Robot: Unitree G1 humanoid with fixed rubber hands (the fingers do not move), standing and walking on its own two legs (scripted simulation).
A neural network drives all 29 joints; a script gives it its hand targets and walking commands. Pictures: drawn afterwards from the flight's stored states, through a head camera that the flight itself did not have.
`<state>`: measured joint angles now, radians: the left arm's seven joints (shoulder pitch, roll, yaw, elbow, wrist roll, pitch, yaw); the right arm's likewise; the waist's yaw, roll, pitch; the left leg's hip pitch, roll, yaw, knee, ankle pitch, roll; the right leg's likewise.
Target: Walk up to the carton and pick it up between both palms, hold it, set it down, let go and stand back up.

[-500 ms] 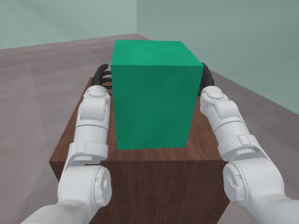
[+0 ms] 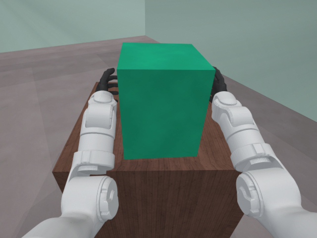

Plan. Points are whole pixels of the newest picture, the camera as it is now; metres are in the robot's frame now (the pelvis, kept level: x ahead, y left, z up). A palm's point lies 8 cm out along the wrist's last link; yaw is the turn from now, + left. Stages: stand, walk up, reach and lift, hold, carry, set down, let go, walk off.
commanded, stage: set down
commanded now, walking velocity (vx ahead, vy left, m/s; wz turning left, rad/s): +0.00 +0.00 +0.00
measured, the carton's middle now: (159, 98) +0.42 +0.04 +0.19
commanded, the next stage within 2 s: none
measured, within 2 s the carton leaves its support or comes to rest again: neither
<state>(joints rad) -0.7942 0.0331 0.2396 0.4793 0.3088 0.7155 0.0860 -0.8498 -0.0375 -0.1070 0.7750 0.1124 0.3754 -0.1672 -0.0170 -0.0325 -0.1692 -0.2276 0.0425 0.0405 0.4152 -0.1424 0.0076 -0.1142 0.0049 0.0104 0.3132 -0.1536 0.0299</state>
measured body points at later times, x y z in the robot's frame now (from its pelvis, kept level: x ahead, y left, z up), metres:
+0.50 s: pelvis +0.01 -0.01 +0.00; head -0.02 +0.02 +0.45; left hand +0.42 +0.18 +0.18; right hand +0.43 -0.11 +0.21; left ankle +0.05 +0.11 -0.74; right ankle +0.01 -0.14 -0.74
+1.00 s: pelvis +0.03 -0.01 +0.00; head +0.01 +0.02 +0.45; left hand +0.43 +0.18 +0.15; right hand +0.44 -0.11 +0.17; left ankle +0.05 +0.11 -0.74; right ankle +0.01 -0.14 -0.74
